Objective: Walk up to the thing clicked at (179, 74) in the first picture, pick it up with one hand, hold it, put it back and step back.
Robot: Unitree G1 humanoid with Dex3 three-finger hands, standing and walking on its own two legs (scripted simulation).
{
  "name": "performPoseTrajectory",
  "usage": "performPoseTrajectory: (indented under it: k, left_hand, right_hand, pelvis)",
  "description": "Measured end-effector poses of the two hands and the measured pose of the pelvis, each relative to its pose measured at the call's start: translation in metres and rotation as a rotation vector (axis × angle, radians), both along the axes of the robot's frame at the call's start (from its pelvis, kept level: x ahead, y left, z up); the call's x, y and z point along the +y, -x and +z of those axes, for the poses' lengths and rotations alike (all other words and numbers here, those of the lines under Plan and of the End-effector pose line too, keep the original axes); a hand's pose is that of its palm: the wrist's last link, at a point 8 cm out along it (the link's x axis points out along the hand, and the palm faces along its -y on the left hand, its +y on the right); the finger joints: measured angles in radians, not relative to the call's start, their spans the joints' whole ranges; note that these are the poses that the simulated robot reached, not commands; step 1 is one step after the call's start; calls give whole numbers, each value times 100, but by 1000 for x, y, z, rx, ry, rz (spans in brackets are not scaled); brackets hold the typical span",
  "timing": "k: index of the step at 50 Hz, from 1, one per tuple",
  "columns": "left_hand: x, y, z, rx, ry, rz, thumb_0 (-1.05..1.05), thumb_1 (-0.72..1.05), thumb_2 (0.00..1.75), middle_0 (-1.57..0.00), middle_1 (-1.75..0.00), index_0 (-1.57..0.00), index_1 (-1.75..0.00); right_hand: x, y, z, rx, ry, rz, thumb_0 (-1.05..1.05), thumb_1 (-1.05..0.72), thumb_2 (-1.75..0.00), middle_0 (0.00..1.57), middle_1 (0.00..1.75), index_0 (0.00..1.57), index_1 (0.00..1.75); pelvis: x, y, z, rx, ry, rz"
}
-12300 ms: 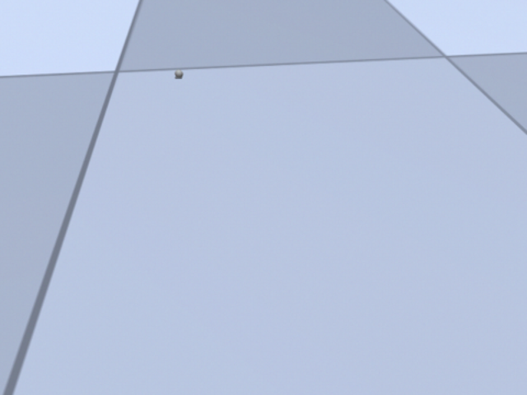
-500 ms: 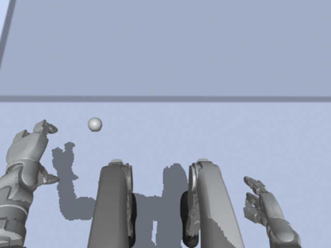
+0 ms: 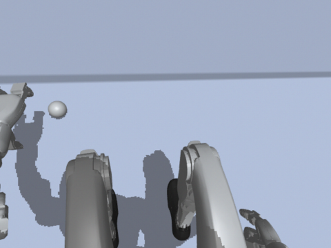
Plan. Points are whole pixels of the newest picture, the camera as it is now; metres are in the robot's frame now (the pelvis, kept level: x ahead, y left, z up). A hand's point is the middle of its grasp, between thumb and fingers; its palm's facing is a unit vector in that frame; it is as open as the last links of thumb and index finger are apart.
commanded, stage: rise first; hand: left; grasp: from above
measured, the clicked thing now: (57, 109) +0.50 +0.30 -0.34
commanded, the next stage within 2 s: none
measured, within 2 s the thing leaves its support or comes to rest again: neither
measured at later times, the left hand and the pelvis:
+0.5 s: hand (25, 116) +0.43 +0.33 -0.20, palm faces -0.45 -0.08 -0.89, open 14.0 cm; pelvis +0.01 +0.00 -0.04, yaw -2 degrees
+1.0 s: hand (30, 113) +0.45 +0.33 -0.22, palm faces -0.46 -0.08 -0.89, open 14.1 cm; pelvis +0.01 +0.00 -0.05, yaw -3 degrees
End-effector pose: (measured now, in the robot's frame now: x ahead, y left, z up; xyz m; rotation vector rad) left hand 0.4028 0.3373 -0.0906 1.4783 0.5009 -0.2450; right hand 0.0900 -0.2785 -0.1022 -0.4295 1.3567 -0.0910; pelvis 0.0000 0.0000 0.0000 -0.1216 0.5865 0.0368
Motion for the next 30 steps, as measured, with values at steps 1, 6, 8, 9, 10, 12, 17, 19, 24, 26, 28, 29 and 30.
performPoseTrajectory:
  k: [1, 6, 8, 9, 10, 12, 17, 19, 24, 26, 28, 29, 30]
  left_hand:
    - [0, -3, -3, -1, -4, -6, 0, -53, 103, -10, -98, -9, -99]
    - [-2, -13, -15, 2, -23, -27, 0, -53, 102, -10, -98, -9, -99]
    - [-3, -16, -19, 3, -25, -32, 0, -52, 102, -10, -98, -10, -99]
    - [-3, -17, -21, 3, -26, -32, 0, -52, 101, -10, -98, -10, -99]
    - [-3, -18, -23, 3, -24, -30, 0, -52, 101, -10, -98, -10, -99]
    - [-3, -20, -28, 4, -20, -20, 0, -52, 101, -10, -99, -10, -99]
    - [-2, -25, -38, 8, -20, -14, 0, -52, 100, -10, -100, -10, -99]
    - [-2, -28, -42, 2, -17, -10, 0, -52, 100, -10, -100, -10, -100]
    - [-2, -34, -50, -3, -15, -7, 0, -52, 100, -9, -101, -10, -100]
    - [-2, -36, -53, -3, -17, -7, 0, -52, 99, -9, -102, -10, -101]
    - [-2, -38, -56, -2, -18, -8, 0, -52, 99, -9, -102, -10, -101]
    - [-3, -39, -57, -1, -18, -7, 0, -52, 99, -9, -102, -10, -101]
    - [-3, -40, -58, -1, -18, -7, 0, -52, 99, -9, -103, -10, -101]
  right_hand:
    - [0, -1, -2, 3, 0, 2, 1, -90, -90, 20, 30, 20, 30]
    - [2, -4, -11, 15, -7, 14, 1, -90, -90, 20, 30, 20, 30]
    - [2, -5, -15, 21, -11, 20, 1, -90, -90, 20, 30, 20, 30]
    - [2, -5, -17, 24, -13, 22, 1, -90, -90, 20, 30, 20, 30]
    - [2, -5, -19, 26, -15, 25, 1, -90, -90, 20, 30, 20, 30]
    - [2, -5, -22, 32, -18, 29, 1, -90, -90, 20, 30, 20, 30]
    - [2, -2, -28, 54, -19, 38, 1, -91, -90, 20, 30, 20, 30]
    - [2, 0, -29, 64, -16, 38, 1, -91, -90, 20, 30, 20, 30]
    - [1, 6, -31, 86, -6, 36, 1, -91, -90, 20, 30, 20, 30]
    - [0, 8, -32, 93, -3, 34, 1, -91, -90, 20, 30, 20, 30]
    - [0, 10, -32, 101, -2, 31, 1, -91, -90, 20, 30, 20, 30]
    - [0, 11, -32, 104, -1, 30, 1, -91, -90, 20, 30, 20, 30]
    - [0, 12, -32, 107, 0, 30, 1, -91, -90, 20, 30, 20, 30]
  pelvis:
    - [0, 0, -2, 0, 1, 0]
    - [0, -2, -11, 1, 3, -4]
    - [0, -3, -14, 2, 3, -5]
    - [0, -3, -16, 3, 3, -7]
    - [0, -4, -17, 3, 2, -8]
    - [-1, -4, -20, 4, 2, -11]
    - [-2, -6, -27, 3, 5, -17]
    - [-2, -7, -29, 4, 7, -19]
    - [-2, -8, -34, 4, 11, -22]
    - [-1, -9, -36, 4, 13, -24]
    - [-1, -10, -37, 5, 14, -26]
    - [-1, -10, -38, 5, 15, -26]
    - [-1, -11, -38, 6, 16, -26]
